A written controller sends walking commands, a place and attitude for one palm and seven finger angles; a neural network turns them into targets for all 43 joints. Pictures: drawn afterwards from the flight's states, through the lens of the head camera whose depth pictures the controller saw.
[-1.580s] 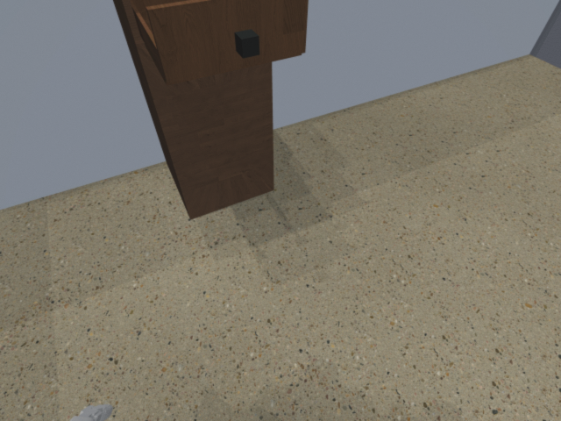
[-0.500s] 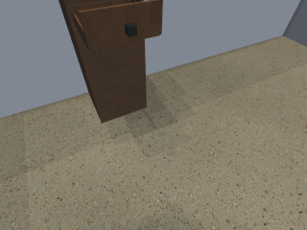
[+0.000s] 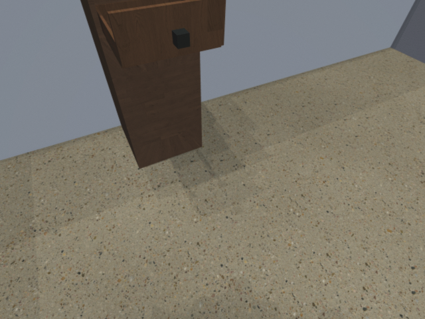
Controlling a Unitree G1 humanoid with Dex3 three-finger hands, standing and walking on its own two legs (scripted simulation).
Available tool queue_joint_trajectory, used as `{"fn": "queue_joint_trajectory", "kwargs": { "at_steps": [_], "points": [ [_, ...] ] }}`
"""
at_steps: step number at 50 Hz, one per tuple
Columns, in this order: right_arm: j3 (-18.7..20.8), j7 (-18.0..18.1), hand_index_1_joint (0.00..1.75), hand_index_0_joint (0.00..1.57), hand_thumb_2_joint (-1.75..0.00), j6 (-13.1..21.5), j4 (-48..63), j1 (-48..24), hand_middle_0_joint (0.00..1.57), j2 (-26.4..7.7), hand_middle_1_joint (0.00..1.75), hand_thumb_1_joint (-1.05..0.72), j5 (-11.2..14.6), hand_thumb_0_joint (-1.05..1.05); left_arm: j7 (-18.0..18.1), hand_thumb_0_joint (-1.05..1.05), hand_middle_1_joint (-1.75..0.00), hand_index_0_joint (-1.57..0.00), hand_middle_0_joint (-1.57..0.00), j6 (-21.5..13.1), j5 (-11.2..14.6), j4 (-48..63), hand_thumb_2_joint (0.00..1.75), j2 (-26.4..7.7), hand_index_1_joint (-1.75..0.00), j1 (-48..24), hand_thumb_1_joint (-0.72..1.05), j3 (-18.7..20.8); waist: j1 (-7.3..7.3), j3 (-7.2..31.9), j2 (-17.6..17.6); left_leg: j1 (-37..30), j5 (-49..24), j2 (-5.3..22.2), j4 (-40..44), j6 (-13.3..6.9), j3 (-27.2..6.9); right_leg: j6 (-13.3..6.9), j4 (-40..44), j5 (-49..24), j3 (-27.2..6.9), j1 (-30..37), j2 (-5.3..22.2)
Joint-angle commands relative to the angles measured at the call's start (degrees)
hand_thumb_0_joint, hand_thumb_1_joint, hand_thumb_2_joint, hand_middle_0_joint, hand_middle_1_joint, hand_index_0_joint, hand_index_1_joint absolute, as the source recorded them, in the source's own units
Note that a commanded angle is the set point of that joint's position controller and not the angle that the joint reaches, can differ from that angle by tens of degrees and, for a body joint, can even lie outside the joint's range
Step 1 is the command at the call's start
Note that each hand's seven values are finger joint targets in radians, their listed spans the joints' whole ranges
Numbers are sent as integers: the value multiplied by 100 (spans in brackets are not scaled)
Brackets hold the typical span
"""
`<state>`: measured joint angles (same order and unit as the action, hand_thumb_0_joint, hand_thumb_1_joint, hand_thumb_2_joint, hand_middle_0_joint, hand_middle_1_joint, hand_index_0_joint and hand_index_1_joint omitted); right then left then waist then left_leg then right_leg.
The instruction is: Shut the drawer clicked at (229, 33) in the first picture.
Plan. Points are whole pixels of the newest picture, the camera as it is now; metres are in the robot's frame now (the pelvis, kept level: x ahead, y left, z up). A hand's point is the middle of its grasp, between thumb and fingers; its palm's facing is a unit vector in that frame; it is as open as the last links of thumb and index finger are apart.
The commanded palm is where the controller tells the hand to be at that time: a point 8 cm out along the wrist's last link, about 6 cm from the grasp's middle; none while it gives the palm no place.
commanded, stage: walk to a spot facing it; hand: left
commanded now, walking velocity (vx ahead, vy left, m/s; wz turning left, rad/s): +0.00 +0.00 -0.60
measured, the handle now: (178, 36) +0.91 +0.17 +0.12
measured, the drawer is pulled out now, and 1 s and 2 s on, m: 0.28 0.28 0.28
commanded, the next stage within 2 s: none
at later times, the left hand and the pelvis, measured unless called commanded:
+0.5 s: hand out of the picture +0.03 +0.15 -0.16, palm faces -0.15 -0.96 -0.22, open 7.4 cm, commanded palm none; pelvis +0.02 -0.03 -0.01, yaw -14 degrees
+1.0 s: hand (150, 251) +0.32 +0.18 -0.20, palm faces -0.41 -0.89 -0.20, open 7.4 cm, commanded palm none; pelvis +0.22 +0.00 -0.02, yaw -32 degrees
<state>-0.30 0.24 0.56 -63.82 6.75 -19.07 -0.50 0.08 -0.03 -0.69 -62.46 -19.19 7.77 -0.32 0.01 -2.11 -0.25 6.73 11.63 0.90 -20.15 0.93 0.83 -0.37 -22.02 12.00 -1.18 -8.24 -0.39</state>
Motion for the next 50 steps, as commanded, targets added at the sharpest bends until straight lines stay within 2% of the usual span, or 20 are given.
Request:
{"fn": "queue_joint_trajectory", "kwargs": {
  "at_steps": [1,3,8,10,12,15,16,17,18,20,23,36,39,41,42,43,44,45,47,50],
  "points": [
    [207,98,30,20,-90,108,361,-32,20,-879,30,-90,-6,0,66,0,-30,-20,-20,-60,-6,427,90,-949,-30,-114,90,217,-20,444,10,-227,-904,667,10,-185,-307,-145,153,-1293,-709,-232,632],
    [178,128,30,20,-90,16,413,224,20,-501,30,-90,-15,0,87,0,-30,-20,-20,71,0,477,90,-584,-30,122,90,176,-43,425,31,-221,-949,710,-190,-121,-110,-98,-141,-1536,-739,-440,585],
    [392,177,30,20,-90,-93,860,275,20,-681,30,-90,-32,0,28,0,-30,-20,-20,211,-41,893,90,-506,-30,280,90,299,-46,321,426,-84,-741,1155,-287,-360,-226,-34,-1165,-1085,-582,-1158,185],
    [451,146,30,20,-90,-75,972,246,20,-796,30,-90,-52,0,-47,0,-30,-20,-20,239,-51,976,90,-312,-30,490,90,329,24,372,970,45,63,1729,114,-743,-603,35,-2115,893,-131,-1320,-92],
    [507,108,30,20,-90,-41,1106,154,20,-817,30,-90,-70,0,-126,0,-30,-20,-20,260,-68,1126,90,-200,-30,469,90,401,52,138,1088,495,1192,2160,460,-1034,-779,68,-2640,1782,97,-1329,169],
    [491,42,30,20,-90,-78,1230,-215,20,-607,30,-90,-92,0,-187,0,-30,-20,-20,132,-119,851,90,-105,-30,1673,90,497,687,-139,47,1950,2211,1379,-1400,-387,264,-42,-960,1119,165,330,108],
    [397,-5,30,20,-90,-112,1435,-165,20,-87,30,-90,-26,0,-89,0,-30,-20,-20,2,-182,801,90,-722,-30,2041,90,605,758,-256,-2223,3372,2813,373,-3588,110,989,-576,641,2319,-2428,701,1386],
    [374,-36,30,20,-90,-47,1746,-671,20,-163,30,-90,-57,0,18,0,-30,-20,-20,-40,-56,859,90,-864,-30,2324,90,603,905,-520,-1993,3760,2525,207,-4424,77,290,-1084,1602,2511,-4045,126,2070],
    [416,-52,30,20,-90,-11,1739,-790,20,-200,30,-90,-47,0,56,0,-30,-20,-20,-94,-45,928,90,-800,-30,2050,90,597,693,-731,-1263,3715,1780,353,-4779,33,-179,-1163,1738,2790,-4156,-227,1945],
    [468,-100,30,20,-90,45,1535,-307,20,-186,30,-90,-93,0,36,0,-30,-20,-20,-202,-48,1088,90,-427,-30,1426,90,509,212,-510,-382,3326,786,567,-4598,96,-250,-1107,1371,2018,-3053,-329,1577],
    [471,-105,30,20,-90,57,1344,28,20,50,30,-90,-98,0,11,0,-30,-20,-20,-324,-25,981,90,-197,-30,1632,90,500,127,-69,-392,3094,227,531,-4342,219,-83,-969,1073,309,-2115,77,1166],
    [427,-139,30,20,-90,201,1835,-985,20,427,30,-90,-38,0,140,0,-30,-20,-20,-371,-117,497,90,23,-30,2419,90,510,491,-233,-781,3327,328,356,-2837,239,168,-1063,607,-1711,-2144,985,1104],
    [424,-126,30,20,-90,265,1838,-732,20,402,30,-90,3,0,147,0,-30,-20,-20,-337,-113,609,90,-113,-30,2072,90,564,306,-227,-918,2132,506,135,-1939,95,271,-944,265,-2206,-2051,429,1001],
    [491,3,30,20,-90,326,1445,621,20,162,30,-90,-8,0,125,0,-30,-20,-20,-357,-65,700,90,-175,-30,1632,90,620,-372,278,-584,29,-4,-29,-879,-35,321,-672,-971,-2730,-1676,-388,550],
    [589,107,30,20,-90,354,1143,1663,20,-307,30,-90,-50,0,74,0,-30,-20,-20,-349,-1,783,90,24,-30,1627,90,639,-722,966,45,-1580,61,688,-747,-180,-296,-510,-2212,-1778,-1342,-1204,146],
    [715,114,30,20,-90,384,999,2220,20,-949,30,-90,-139,0,-25,0,-30,-20,-20,-336,73,873,90,400,-30,1899,90,616,-683,1410,1849,-2381,305,2654,-108,-810,-2685,-171,-4243,1760,-394,-2538,-571],
    [631,90,30,20,-90,319,1113,2010,20,-816,30,-90,-77,0,-38,0,-30,-20,-20,-352,14,951,90,276,-30,1749,90,624,-541,1090,1315,-1520,1390,3040,554,-1146,-3250,-198,-5132,2049,-366,-2786,-288],
    [564,82,30,20,-90,329,1198,1546,20,-484,30,-90,-68,0,-56,0,-30,-20,-20,-307,-42,975,90,279,-30,1338,90,617,-439,431,1001,-486,2423,2833,934,-1089,-2930,-189,-5621,1645,-268,-2932,-8],
    [408,93,30,20,-90,381,1262,929,20,151,30,-90,-89,0,-197,0,-30,-20,-20,-171,-128,993,90,366,-30,1107,90,628,-54,-532,865,780,2180,2269,1157,-768,-1840,-124,-5596,787,-153,-2923,464],
    [358,136,30,20,-90,511,1166,903,20,342,30,-90,-64,0,-265,0,-30,-20,-20,46,-143,912,90,590,-30,1356,90,611,233,-290,868,846,549,1807,1037,-541,-223,21,-5208,94,-26,-2704,602]
  ]
}}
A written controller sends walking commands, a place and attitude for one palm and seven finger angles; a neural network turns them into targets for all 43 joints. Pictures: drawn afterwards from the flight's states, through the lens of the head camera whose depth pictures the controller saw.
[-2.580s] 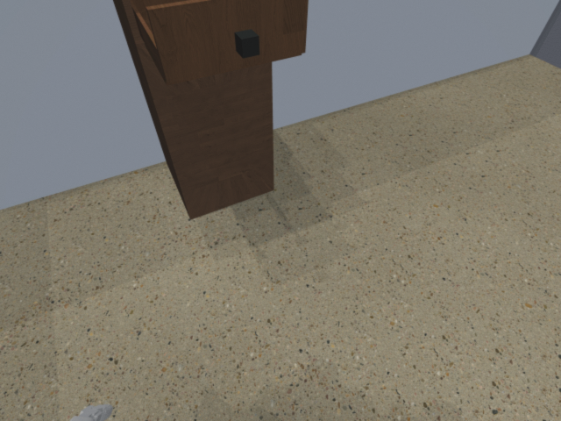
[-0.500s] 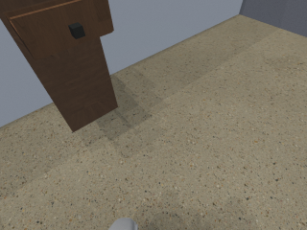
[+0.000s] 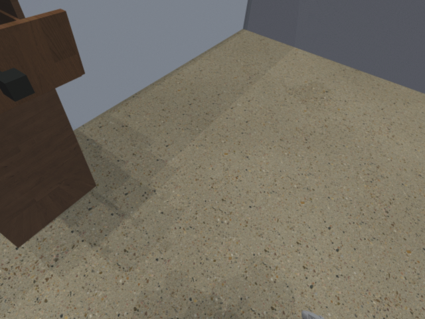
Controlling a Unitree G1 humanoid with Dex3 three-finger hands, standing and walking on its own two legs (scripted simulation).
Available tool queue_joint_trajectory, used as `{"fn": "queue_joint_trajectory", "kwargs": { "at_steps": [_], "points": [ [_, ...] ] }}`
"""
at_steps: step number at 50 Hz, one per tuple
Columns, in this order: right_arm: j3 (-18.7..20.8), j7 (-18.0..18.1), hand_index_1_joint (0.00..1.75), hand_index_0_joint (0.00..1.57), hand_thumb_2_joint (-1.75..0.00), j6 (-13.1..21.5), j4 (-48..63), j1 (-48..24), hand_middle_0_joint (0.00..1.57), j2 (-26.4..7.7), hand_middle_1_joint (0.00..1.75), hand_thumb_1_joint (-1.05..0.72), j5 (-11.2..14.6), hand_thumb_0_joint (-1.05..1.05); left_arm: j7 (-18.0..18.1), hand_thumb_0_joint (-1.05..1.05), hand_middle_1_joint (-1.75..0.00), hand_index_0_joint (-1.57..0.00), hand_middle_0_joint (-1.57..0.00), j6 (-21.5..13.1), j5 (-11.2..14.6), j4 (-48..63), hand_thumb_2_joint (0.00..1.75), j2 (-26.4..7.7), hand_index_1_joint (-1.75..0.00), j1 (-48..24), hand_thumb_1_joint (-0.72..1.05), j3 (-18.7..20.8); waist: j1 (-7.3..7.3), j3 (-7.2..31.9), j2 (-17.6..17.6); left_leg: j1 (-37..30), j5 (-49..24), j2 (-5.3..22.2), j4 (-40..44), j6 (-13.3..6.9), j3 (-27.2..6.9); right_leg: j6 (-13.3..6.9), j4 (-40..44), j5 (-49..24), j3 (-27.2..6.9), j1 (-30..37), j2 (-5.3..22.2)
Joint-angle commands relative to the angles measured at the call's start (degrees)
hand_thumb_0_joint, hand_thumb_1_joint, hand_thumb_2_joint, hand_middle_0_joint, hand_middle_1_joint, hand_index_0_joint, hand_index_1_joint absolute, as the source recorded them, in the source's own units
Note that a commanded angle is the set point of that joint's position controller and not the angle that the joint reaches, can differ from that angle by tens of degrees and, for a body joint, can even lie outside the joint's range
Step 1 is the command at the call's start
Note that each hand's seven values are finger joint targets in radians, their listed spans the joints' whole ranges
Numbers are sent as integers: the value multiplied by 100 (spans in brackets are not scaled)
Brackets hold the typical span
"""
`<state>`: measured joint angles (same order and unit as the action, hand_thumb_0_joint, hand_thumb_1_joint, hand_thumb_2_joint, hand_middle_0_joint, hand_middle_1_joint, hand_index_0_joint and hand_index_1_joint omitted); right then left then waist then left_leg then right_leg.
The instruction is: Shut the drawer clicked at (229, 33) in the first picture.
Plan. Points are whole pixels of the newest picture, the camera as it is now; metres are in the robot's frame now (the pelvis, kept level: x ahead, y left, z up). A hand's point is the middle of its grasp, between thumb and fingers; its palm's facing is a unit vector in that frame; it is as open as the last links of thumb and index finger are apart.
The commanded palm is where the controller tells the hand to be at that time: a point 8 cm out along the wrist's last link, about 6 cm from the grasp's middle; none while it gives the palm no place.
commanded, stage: walk to a spot facing it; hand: left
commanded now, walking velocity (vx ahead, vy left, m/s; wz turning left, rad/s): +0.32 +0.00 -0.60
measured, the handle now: (9, 81) +0.50 +0.50 +0.13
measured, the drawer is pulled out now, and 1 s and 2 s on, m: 0.28 0.28 0.28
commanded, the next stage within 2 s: turn to face it in 1.14 s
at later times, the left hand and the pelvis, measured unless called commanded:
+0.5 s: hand (196, 217) +0.40 +0.07 -0.17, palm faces -0.38 -0.92 -0.12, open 7.4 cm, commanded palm none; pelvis +0.20 -0.03 -0.02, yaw -18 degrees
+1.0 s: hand (173, 185) +0.51 +0.16 -0.19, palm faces -0.43 -0.88 -0.22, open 7.4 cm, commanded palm none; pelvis +0.41 -0.03 -0.01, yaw -35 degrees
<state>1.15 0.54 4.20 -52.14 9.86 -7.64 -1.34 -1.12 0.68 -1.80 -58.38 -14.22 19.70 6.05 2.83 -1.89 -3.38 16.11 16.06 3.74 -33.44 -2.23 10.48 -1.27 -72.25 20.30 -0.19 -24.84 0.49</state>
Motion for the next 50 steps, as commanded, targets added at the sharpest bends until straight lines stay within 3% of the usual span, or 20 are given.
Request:
{"fn": "queue_joint_trajectory", "kwargs": {
  "at_steps": [1,7,16,18,20,22,23,24,25,26,28,31,35,41,43,44,45,46,47,50],
  "points": [
    [216,118,30,20,-90,175,-55,740,20,-778,30,-90,32,0,-148,0,-30,-20,-20,-5,-34,523,90,80,-30,49,90,-24,-83,-213,1026,-247,-243,1523,2331,-245,-1104,142,-109,-881,-126,-1099,563],
    [232,119,30,20,-90,217,-316,1343,20,-837,30,-90,54,0,-202,0,-30,-20,-20,84,-56,850,90,133,-30,-869,90,-66,-226,-334,696,-1289,-1614,1563,2267,-270,-373,302,666,-1529,76,-2062,654],
    [176,140,30,20,-90,71,-724,2257,20,-909,30,-90,-35,0,-228,0,-30,-20,-20,22,-13,1178,90,216,-30,-2412,90,-220,-729,-649,945,-2220,-3329,1621,1913,-290,429,37,2665,-1126,826,-1682,294],
    [184,146,30,20,-90,40,-756,2305,20,-972,30,-90,-45,0,-217,0,-30,-20,-20,-30,-13,1203,90,247,-30,-2389,90,-225,-646,-511,1054,-2429,-4555,1617,1537,-264,699,-133,3033,-811,1051,-1329,33],
    [246,138,30,20,-90,24,-701,2173,20,-1174,30,-90,-23,0,-181,0,-30,-20,-20,-97,-16,1058,90,80,-30,-1833,90,-184,-381,-25,1282,-2699,-6128,1657,545,-193,924,-357,3416,-434,1240,-564,-280],
    [272,84,30,20,-90,-8,-538,1974,20,-1313,30,-90,37,0,-125,0,-30,-20,-20,-204,-43,705,90,-274,-30,-637,90,-64,191,709,1364,-1752,-5902,1524,-1335,78,1089,-545,4139,-812,1316,1552,-476],
    [237,9,30,20,-90,-23,-387,1909,20,-1101,30,-90,143,0,-68,0,-30,-20,-20,-259,-41,509,90,-823,-30,127,90,53,527,1356,692,63,-3475,1353,-2926,277,953,-949,4239,-1406,113,3705,505],
    [192,35,30,20,-90,25,-111,1740,20,-735,30,-90,194,0,16,0,-30,-20,-20,-301,71,415,90,-1365,-30,714,90,162,571,2009,-192,2009,1744,280,-4982,659,508,-1825,4463,-3218,-2962,4946,2296],
    [238,96,30,20,-90,54,45,1209,20,-859,30,-90,135,0,68,0,-30,-20,-20,-251,208,394,90,-1522,-30,667,90,186,550,1676,147,2491,1647,341,-5286,530,-435,-1955,4751,-4253,-2780,4520,2369],
    [288,102,30,20,-90,25,131,1098,20,-868,30,-90,114,0,82,0,-30,-20,-20,-242,194,555,90,-1287,-30,247,90,156,298,1288,89,2551,1109,508,-5376,534,-800,-1781,4975,-3395,-2609,3900,2245],
    [276,62,30,20,-90,-113,13,855,20,-820,30,-90,14,0,131,0,-30,-20,-20,-332,164,671,90,-748,-30,-374,90,-16,-121,207,449,2052,461,838,-4536,568,-919,-1279,5438,-2773,-1693,1888,1693],
    [262,30,30,20,-90,-268,-164,1304,20,-601,30,-90,-14,0,145,0,-30,-20,-20,-449,52,639,90,-609,-30,-687,90,-43,-583,187,249,1425,290,747,-3533,670,-791,-1075,5531,-2824,-906,930,1178],
    [264,-51,30,20,-90,-257,105,555,20,-601,30,-90,-35,0,86,0,-30,-20,-20,-469,60,591,90,-502,-30,-377,90,-17,-358,124,-430,1685,-274,549,-2573,722,-723,-999,5511,-2511,-928,1006,824],
    [227,-110,30,20,-90,-136,558,-538,20,-721,30,-90,20,0,112,0,-30,-20,-20,-393,43,633,90,-752,-30,-91,90,20,-53,111,-541,1188,-155,128,-822,607,-611,-884,5063,-2942,-1405,1522,902],
    [237,-60,30,20,-90,-113,564,-504,20,-835,30,-90,43,0,122,0,-30,-20,-20,-334,74,685,90,-831,-30,-123,90,49,-132,203,-533,549,-204,-63,-145,567,-520,-776,4689,-3400,-1491,1566,845],
    [265,-3,30,20,-90,-99,445,-74,20,-965,30,-90,38,0,129,0,-30,-20,-20,-306,99,730,90,-851,-30,-263,90,65,-378,365,-460,-193,-563,-116,464,537,-471,-610,4194,-3545,-1340,1395,665],
    [325,65,30,20,-90,-62,255,611,20,-1308,30,-90,-4,0,131,0,-30,-20,-20,-294,143,786,90,-709,-30,-276,90,40,-667,805,-22,-1608,-1255,325,914,404,-795,-350,3231,-3036,-1127,738,361],
    [468,86,30,20,-90,-57,142,1193,20,-2008,30,-90,-64,0,86,0,-30,-20,-20,-266,207,812,90,-308,-30,58,90,-19,-764,1476,1804,-2990,-2770,2159,801,-178,-2553,21,1548,259,-349,-547,-395],
    [382,44,30,20,-90,-148,191,1290,20,-2035,30,-90,-8,0,90,0,-30,-20,-20,-278,148,789,90,-387,-30,264,90,-37,-714,1555,1966,-2568,-2821,2832,1085,-637,-2883,128,294,1825,-137,-724,-288],
    [196,92,30,20,-90,-120,364,345,20,-1328,30,-90,1,0,-18,0,-30,-20,-20,-121,42,778,90,-402,-30,-307,90,28,-403,203,1301,-764,-2136,2128,1564,-407,-1866,285,-368,744,-122,-911,270]
  ]
}}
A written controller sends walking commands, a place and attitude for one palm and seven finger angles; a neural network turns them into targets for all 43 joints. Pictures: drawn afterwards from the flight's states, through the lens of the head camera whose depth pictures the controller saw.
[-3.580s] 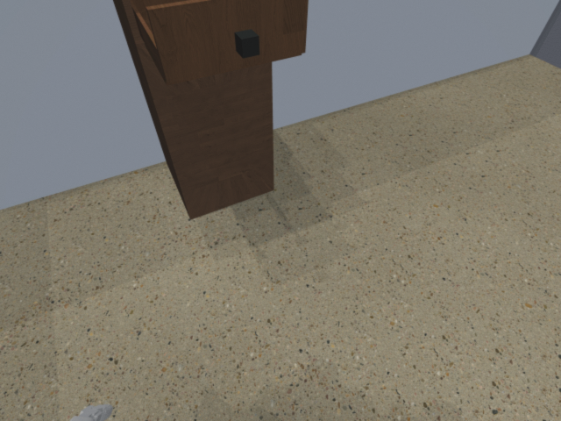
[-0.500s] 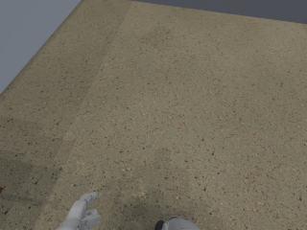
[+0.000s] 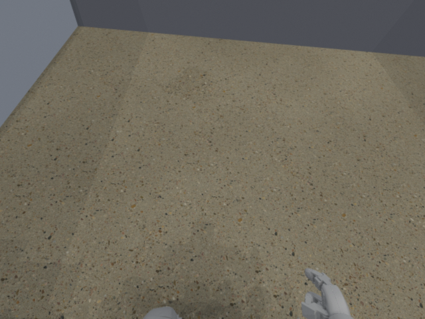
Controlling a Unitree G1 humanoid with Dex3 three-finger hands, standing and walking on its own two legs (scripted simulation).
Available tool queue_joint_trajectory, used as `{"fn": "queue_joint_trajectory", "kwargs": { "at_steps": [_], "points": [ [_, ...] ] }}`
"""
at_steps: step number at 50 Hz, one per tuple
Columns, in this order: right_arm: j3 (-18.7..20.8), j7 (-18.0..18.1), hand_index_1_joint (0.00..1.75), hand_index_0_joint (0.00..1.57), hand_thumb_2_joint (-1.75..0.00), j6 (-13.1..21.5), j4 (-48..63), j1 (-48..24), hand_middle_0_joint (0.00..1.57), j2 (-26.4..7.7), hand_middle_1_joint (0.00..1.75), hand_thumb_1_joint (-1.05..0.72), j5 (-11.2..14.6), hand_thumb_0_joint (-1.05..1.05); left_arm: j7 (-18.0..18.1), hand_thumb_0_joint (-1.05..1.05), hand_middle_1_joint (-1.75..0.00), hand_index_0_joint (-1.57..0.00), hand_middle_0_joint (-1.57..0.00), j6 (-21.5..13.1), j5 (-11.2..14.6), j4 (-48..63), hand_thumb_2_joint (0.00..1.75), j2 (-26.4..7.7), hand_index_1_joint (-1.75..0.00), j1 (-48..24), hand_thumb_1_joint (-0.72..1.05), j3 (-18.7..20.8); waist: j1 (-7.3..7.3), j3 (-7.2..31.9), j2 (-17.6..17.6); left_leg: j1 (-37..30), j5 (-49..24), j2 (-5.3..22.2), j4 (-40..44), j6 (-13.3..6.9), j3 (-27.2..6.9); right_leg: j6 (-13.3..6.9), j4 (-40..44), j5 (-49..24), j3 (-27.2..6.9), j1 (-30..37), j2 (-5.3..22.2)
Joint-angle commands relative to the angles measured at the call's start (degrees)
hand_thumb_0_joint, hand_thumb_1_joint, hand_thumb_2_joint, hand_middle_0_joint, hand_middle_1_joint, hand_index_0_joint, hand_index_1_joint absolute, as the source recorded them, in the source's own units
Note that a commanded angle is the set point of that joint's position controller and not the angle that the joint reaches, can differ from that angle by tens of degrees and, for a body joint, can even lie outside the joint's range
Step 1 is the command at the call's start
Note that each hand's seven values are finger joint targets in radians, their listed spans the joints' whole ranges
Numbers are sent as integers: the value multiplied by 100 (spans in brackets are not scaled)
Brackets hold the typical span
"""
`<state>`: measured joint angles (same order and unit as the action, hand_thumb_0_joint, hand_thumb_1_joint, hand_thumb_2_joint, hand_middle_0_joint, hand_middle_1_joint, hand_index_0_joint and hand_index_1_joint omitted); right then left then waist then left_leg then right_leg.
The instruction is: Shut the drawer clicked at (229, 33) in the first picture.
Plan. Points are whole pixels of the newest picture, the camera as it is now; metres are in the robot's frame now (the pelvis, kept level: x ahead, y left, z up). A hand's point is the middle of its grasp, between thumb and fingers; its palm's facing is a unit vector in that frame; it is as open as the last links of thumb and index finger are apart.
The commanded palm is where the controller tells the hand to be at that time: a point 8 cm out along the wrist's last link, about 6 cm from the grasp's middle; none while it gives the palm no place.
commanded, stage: walk to a spot facing it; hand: left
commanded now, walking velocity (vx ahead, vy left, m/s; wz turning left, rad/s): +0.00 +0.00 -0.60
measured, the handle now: out of the picture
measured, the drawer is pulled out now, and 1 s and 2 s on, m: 0.28 0.28 0.28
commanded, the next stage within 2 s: turn to face it in 0.14 s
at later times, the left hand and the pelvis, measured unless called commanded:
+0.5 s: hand (170, 267) +0.23 +0.12 -0.14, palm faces -0.20 -0.96 -0.22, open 7.4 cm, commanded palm none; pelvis +0.07 -0.02 +0.01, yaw -7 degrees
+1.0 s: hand out of the picture +0.07 +0.24 -0.16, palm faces +0.21 -0.94 -0.27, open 7.4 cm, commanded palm none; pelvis +0.03 +0.01 +0.01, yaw +9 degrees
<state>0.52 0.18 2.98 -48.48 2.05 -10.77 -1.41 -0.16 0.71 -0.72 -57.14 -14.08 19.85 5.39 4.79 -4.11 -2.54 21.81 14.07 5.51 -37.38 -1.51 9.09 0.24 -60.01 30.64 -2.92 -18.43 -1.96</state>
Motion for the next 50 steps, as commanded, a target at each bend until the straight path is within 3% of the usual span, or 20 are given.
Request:
{"fn": "queue_joint_trajectory", "kwargs": {
  "at_steps": [1,3,5,11,15,18,19,20,21,22,26,28,34,36,37,38,39,41,44,50],
  "points": [
    [230,137,30,20,-90,5,11,846,20,-872,30,-90,20,0,-154,0,-30,-20,-20,-45,-63,615,90,-333,-30,-226,90,87,-421,255,1226,-1017,-2103,1750,1983,-360,-1169,188,-1504,-578,266,-1424,611],
    [241,157,30,20,-90,4,-4,850,20,-806,30,-90,28,0,-160,0,-30,-20,-20,104,-46,551,90,-188,-30,17,90,91,-323,509,1338,-948,-2193,1494,1965,-289,-478,250,-1410,-937,376,-1163,599],
    [270,163,30,20,-90,-10,-59,942,20,-770,30,-90,40,0,-165,0,-30,-20,-20,182,-61,597,90,-118,-30,-56,90,94,-352,526,1282,-1032,-2066,1461,2008,-337,-263,286,-1210,-1122,453,-1236,632],
    [431,160,30,20,-90,-73,-265,1350,20,-822,30,-90,9,0,-169,0,-30,-20,-20,255,-76,913,90,29,-30,-886,90,81,-589,413,1059,-1477,-2033,1698,1986,-536,-24,378,67,-1132,633,-1387,796],
    [437,114,30,20,-90,-124,-594,1706,20,-884,30,-90,-49,0,-65,0,-30,-20,-20,108,-91,828,90,226,-30,-1095,90,-80,-753,558,1378,-1554,-2709,1543,1599,-605,-18,219,1608,-957,891,-566,505],
    [374,104,30,20,-90,-143,-841,1750,20,-762,30,-90,-17,0,40,0,-30,-20,-20,-74,-86,482,90,194,-30,-644,90,-167,-481,838,1146,-1463,-2667,1201,997,-268,-44,111,3377,-2077,1022,566,403],
    [315,69,30,20,-90,-100,-922,1931,20,-560,30,-90,33,0,95,0,-30,-20,-20,-189,-92,308,90,-62,-30,-417,90,-182,-409,1113,669,-1108,-2251,951,603,26,38,9,3849,-3029,653,1415,784],
    [200,45,30,20,-90,-88,-936,2069,20,-186,30,-90,88,0,173,0,-30,-20,-20,-300,-90,115,90,-434,-30,-222,90,-180,-409,1486,-231,-228,-676,637,277,310,214,-288,3629,-5088,-135,2421,1864],
    [125,42,30,20,-90,-180,-854,1888,20,11,30,-90,124,0,197,0,-30,-20,-20,-321,-50,56,90,-647,-30,-196,90,-182,-365,1340,-512,117,1574,313,-174,458,-32,-723,3546,-6585,-311,2303,2575],
    [155,82,30,20,-90,-313,-803,1684,20,-88,30,-90,105,0,211,0,-30,-20,-20,-303,-39,29,90,-786,-30,-171,90,-102,-214,1313,-1256,183,2182,188,-720,453,-209,-997,3544,-6889,-289,2069,2568],
    [285,65,30,20,-90,-476,-1016,1788,20,-233,30,-90,104,0,285,0,-30,-20,-20,-159,-46,219,90,-583,-30,-1006,90,-118,-469,548,-557,565,1588,6,-2117,481,-551,-946,3715,-5613,491,1426,2366],
    [323,30,30,20,-90,-531,-984,1835,20,-183,30,-90,81,0,285,0,-30,-20,-20,-135,-58,330,90,-551,-30,-1154,90,-94,-551,297,-602,518,1380,20,-2160,521,-492,-844,3868,-4717,790,961,2328],
    [409,-64,30,20,-90,-518,-599,1631,20,-137,30,-90,49,0,268,0,-30,-20,-20,-44,-92,501,90,-597,-30,-1202,90,49,-559,237,-833,129,989,-7,-884,483,-139,-611,3616,-3086,1088,523,2397],
    [451,-80,30,20,-90,-483,-542,1813,20,-244,30,-90,23,0,251,0,-30,-20,-20,5,-54,569,90,-530,-30,-1192,90,77,-666,411,-408,-498,204,-97,112,434,-25,-346,3012,-2528,1310,322,2236],
    [513,-89,30,20,-90,-450,-543,2025,20,-479,30,-90,12,0,225,0,-30,-20,-20,61,-13,656,90,-435,-30,-1133,90,69,-791,493,345,-977,-378,52,782,323,-363,-103,2321,-1836,1457,-106,1969],
    [640,-74,30,20,-90,-398,-469,2234,20,-1060,30,-90,-31,0,182,0,-30,-20,-20,108,31,852,90,-106,-30,-1067,90,45,-888,500,1961,-1252,-1386,1277,1552,-267,-2372,350,1071,-75,1653,-1176,1185],
    [727,-33,30,20,-90,-390,-446,2448,20,-1427,30,-90,-69,0,170,0,-30,-20,-20,113,-4,1155,90,6,-30,-1521,90,-8,-1113,401,2084,-978,-1482,2050,2117,-934,-3389,411,-230,873,1169,-1511,804],
    [683,51,30,20,-90,-338,-362,1938,20,-1283,30,-90,-28,0,150,0,-30,-20,-20,130,-53,1098,90,-45,-30,-1653,90,34,-910,550,1559,-803,-98,1645,2232,-781,-3315,332,-1108,-68,368,-1872,884],
    [560,69,30,20,-90,-292,-50,1026,20,-1053,30,-90,-18,0,73,0,-30,-20,-20,131,-53,804,90,-230,-30,-1050,90,88,-573,622,1009,-602,307,1006,2251,-598,-2360,382,-797,-928,329,-1447,882],
    [643,17,30,20,-90,-370,-33,1114,20,-1282,30,-90,-6,0,102,0,-30,-20,-20,148,-18,868,90,-253,-30,-973,90,39,-721,715,906,-986,270,934,2230,-831,-2651,398,558,-614,382,-1074,633]
  ]
}}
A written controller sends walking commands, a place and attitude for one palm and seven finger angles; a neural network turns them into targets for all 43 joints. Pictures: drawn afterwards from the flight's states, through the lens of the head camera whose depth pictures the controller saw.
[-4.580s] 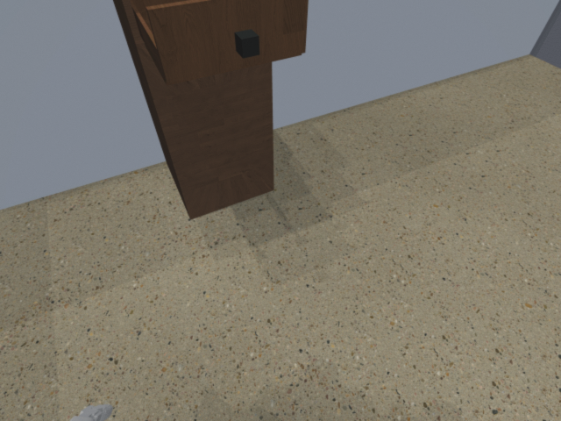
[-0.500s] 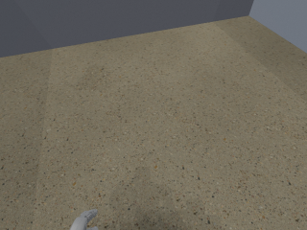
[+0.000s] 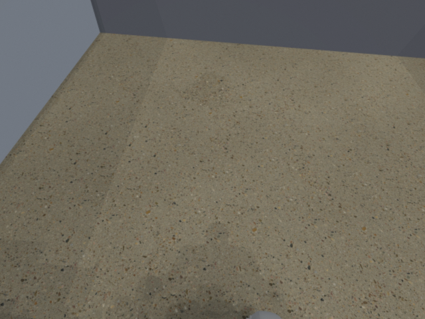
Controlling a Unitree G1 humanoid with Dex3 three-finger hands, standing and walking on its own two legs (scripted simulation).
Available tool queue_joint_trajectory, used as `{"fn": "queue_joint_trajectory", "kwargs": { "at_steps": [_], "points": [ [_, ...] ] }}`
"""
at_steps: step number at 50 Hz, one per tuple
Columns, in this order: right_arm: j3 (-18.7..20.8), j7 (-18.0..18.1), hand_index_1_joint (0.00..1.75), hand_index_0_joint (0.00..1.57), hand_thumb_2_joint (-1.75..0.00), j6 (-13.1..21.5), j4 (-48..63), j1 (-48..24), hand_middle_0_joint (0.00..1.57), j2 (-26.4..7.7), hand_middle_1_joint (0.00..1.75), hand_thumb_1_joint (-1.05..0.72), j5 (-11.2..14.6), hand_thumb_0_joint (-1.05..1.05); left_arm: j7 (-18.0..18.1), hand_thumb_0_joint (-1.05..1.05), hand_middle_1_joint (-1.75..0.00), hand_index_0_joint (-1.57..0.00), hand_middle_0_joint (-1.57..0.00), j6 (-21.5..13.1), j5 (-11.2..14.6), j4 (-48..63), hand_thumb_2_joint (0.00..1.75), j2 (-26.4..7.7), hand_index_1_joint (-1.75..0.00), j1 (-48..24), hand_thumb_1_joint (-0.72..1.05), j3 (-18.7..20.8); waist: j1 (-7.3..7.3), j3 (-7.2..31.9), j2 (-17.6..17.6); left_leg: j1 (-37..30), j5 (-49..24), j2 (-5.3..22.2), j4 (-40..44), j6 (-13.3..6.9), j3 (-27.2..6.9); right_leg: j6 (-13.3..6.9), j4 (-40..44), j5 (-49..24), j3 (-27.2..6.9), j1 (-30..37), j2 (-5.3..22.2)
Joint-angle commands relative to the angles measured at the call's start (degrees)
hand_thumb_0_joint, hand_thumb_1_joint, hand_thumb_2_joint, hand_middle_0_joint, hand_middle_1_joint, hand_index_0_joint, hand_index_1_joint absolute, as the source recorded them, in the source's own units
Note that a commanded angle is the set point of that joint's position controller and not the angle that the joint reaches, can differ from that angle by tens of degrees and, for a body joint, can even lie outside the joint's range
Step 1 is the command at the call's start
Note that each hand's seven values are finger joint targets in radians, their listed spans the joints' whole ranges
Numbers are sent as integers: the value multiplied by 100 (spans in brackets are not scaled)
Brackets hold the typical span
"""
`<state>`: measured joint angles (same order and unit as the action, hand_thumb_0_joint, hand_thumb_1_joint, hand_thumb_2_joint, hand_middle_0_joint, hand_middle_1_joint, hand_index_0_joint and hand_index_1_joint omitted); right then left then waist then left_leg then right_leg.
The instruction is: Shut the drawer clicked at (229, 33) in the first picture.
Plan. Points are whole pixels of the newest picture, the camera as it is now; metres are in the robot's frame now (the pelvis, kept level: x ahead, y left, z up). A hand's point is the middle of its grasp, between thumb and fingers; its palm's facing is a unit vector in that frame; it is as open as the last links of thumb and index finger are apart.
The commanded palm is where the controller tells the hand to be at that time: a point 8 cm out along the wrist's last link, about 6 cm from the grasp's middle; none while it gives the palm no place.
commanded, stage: turn to face it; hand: left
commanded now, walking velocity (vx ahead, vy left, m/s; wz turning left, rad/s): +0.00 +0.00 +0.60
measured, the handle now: out of the picture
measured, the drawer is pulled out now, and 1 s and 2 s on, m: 0.28 0.28 0.28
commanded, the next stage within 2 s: none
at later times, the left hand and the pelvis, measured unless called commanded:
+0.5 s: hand out of the picture -0.06 +0.16 -0.16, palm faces +0.37 -0.90 -0.24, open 7.4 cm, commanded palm none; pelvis -0.04 -0.04 +0.00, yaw +20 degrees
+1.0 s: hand out of the picture -0.07 +0.20 -0.14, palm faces +0.59 -0.75 -0.31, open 7.4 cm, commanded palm none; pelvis -0.05 -0.05 -0.01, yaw +37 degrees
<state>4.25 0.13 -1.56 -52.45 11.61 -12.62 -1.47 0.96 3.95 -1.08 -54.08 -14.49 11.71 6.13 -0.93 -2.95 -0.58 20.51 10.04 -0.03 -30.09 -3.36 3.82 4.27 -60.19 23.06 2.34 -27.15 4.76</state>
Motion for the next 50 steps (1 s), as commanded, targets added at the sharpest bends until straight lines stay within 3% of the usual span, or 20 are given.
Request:
{"fn": "queue_joint_trajectory", "kwargs": {
  "at_steps": [1,6,8,9,10,11,14,15,23,27,28,29,30,35,42,46,47,48,49,50],
  "points": [
    [276,9,30,20,-90,63,374,144,20,-1114,30,-90,1,0,-13,0,-30,-20,-20,-182,13,578,90,-233,-30,-166,90,-39,-163,547,687,-817,742,1443,1504,-641,-2185,-17,746,169,-138,-116,-87],
    [337,-49,30,20,-90,-43,528,-209,20,-1263,30,-90,-15,0,17,0,-30,-20,-20,-210,55,561,90,-273,-30,440,90,-69,39,625,1062,-301,736,1150,1419,-497,-2414,-150,2062,143,-14,946,-367],
    [350,-74,30,20,-90,-96,632,-476,20,-1176,30,-90,7,0,32,0,-30,-20,-20,-244,58,425,90,-364,-30,1061,90,-29,299,670,952,308,1032,760,1199,-140,-2170,-255,3362,-438,145,1969,-386],
    [330,-97,30,20,-90,-136,712,-459,20,-886,30,-90,52,0,74,0,-30,-20,-20,-291,-12,435,90,-676,-30,1291,90,36,412,550,65,1151,1503,230,98,207,-1695,-532,4435,12,-624,2511,392],
    [240,-116,30,20,-90,-131,882,-354,20,-440,30,-90,63,0,114,0,-30,-20,-20,-335,-112,619,90,-1272,-30,1030,90,109,378,278,-1851,2135,1904,-555,-1854,654,-588,-1202,5295,1064,-2670,2342,2144],
    [308,-126,30,20,-90,-140,908,-498,20,-855,30,-90,-9,0,151,0,-30,-20,-20,-316,-29,817,90,-1244,-30,351,90,52,216,163,-1196,1636,1964,-135,-2948,543,-830,-1366,5277,816,-2357,1146,2497],
    [282,-215,30,20,-90,-194,581,-273,20,-716,30,-90,-13,0,103,0,-30,-20,-20,-434,-25,894,90,-679,-30,-329,90,-111,-171,-219,-730,1486,1031,99,-3965,626,-573,-970,4506,-1121,-692,1024,1372],
    [248,-224,30,20,-90,-189,522,-200,20,-668,30,-90,8,0,104,0,-30,-20,-20,-458,-30,857,90,-649,-30,-225,90,-132,-130,-88,-789,1478,980,114,-3917,687,-441,-963,4320,-1658,-390,1318,1304],
    [75,-225,30,20,-90,-135,679,-971,20,-454,30,-90,78,0,85,0,-30,-20,-20,-391,-79,513,90,-1057,-30,608,90,-17,440,228,-1254,616,1556,161,-1668,728,211,-1086,3715,-3274,147,2183,1674],
    [112,-188,30,20,-90,-3,550,-376,20,-667,30,-90,63,0,44,0,-30,-20,-20,-324,-12,494,90,-1048,-30,496,90,56,161,673,-964,-693,360,115,400,565,343,-589,2555,-3324,693,2032,1516],
    [234,-167,30,20,-90,59,483,-3,20,-1110,30,-90,39,0,12,0,-30,-20,-20,-303,34,589,90,-874,-30,515,90,42,-53,1003,28,-1880,-900,722,772,277,-459,-254,1529,-2424,877,1045,1223],
    [399,-125,30,20,-90,86,411,464,20,-1757,30,-90,31,0,-42,0,-30,-20,-20,-307,53,891,90,-462,-30,256,90,-62,-333,1016,1824,-2666,-3398,2257,734,-527,-2414,183,276,1145,898,-691,444],
    [408,-91,30,20,-90,62,207,848,20,-1772,30,-90,66,0,13,0,-30,-20,-20,-244,-12,1026,90,-498,-30,-171,90,-104,-497,1095,1506,-2339,-3350,2418,707,-887,-2312,100,-397,1537,240,-765,371],
    [205,23,30,20,-90,111,501,-265,20,-1159,30,-90,20,0,-49,0,-30,-20,-20,-216,13,717,90,-456,-30,-156,90,-35,-28,507,959,-1082,-1650,1356,1018,-498,-1607,98,-477,83,-154,-420,248],
    [272,-10,30,20,-90,34,489,-133,20,-1242,30,-90,-10,0,-15,0,-30,-20,-20,-213,41,888,90,-350,-30,-321,90,-83,-91,540,858,-906,-767,1289,1093,-653,-2224,55,1011,189,-175,170,-97],
    [321,-38,30,20,-90,-13,560,-313,20,-1246,30,-90,8,0,19,0,-30,-20,-20,-302,79,874,90,-387,-30,129,90,-94,139,690,875,-470,-1199,1017,596,-470,-2383,-31,2617,-373,-52,1311,-371],
    [314,-48,30,20,-90,-20,608,-375,20,-1146,30,-90,42,0,39,0,-30,-20,-20,-346,77,828,90,-480,-30,374,90,-63,273,760,691,-24,-859,797,285,-258,-2278,-66,3471,-897,-78,2001,-259],
    [268,-82,30,20,-90,-18,657,-252,20,-823,30,-90,94,0,79,0,-30,-20,-20,-418,4,838,90,-883,-30,552,90,10,358,860,-394,829,204,236,-649,154,-1756,-340,4388,-712,-1016,2799,707],
    [206,-101,30,20,-90,-5,822,-206,20,-524,30,-90,88,0,101,0,-30,-20,-20,-429,-65,919,90,-1371,-30,439,90,82,353,716,-1811,1695,2190,-512,-2039,595,-660,-1052,4642,-1144,-2432,2813,2231],
    [278,-94,30,20,-90,-50,787,-342,20,-869,30,-90,7,0,125,0,-30,-20,-20,-430,-12,957,90,-1259,-30,327,90,73,369,644,-1528,1463,2315,-138,-2992,521,-952,-1296,4610,-1258,-2232,2090,2356]
  ]
}}
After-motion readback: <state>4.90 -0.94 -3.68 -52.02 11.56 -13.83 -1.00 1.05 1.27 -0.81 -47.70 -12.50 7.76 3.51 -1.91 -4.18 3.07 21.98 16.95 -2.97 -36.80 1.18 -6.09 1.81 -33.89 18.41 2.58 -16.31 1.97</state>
